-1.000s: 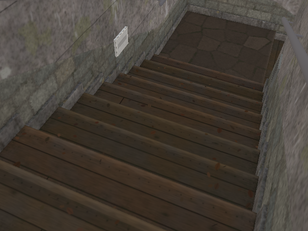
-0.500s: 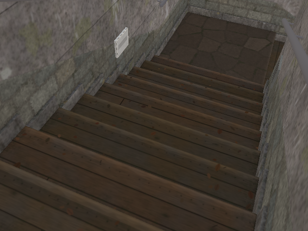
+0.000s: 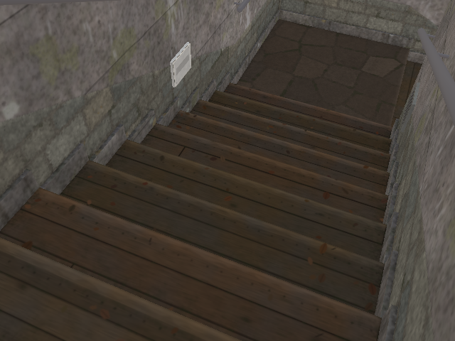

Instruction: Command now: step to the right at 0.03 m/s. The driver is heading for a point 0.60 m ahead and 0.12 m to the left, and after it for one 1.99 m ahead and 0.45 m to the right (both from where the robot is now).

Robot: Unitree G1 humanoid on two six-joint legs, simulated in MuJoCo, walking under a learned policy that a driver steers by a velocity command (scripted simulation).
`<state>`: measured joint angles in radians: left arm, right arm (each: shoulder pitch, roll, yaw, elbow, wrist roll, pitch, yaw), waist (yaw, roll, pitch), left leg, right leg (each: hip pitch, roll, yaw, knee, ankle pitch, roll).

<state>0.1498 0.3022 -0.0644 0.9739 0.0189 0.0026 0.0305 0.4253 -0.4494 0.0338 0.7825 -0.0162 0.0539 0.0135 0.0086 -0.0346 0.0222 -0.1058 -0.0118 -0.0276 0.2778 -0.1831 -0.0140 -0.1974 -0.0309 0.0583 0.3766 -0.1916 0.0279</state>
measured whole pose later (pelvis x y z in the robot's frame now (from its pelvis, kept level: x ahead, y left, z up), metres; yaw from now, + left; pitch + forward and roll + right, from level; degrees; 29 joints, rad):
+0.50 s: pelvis +0.00 +0.00 +0.00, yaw +0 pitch +1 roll +1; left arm 0.15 0.30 -0.07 0.98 0.02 0.00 0.03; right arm 0.43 -0.44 0.03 0.79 -0.02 0.06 0.01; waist 0.01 -0.03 0.02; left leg -0.10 -0.01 -0.03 0.27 -0.18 -0.02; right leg -0.19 -0.03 0.06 0.37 -0.19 0.03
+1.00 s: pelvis +0.00 +0.00 +0.00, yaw +0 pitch +1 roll +1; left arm 0.16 0.29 -0.07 0.99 0.03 0.00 0.03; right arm 0.44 -0.44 0.03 0.79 -0.03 0.06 0.01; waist 0.01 -0.02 0.02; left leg -0.10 -0.01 -0.03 0.26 -0.18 -0.02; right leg -0.19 -0.03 0.06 0.37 -0.19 0.03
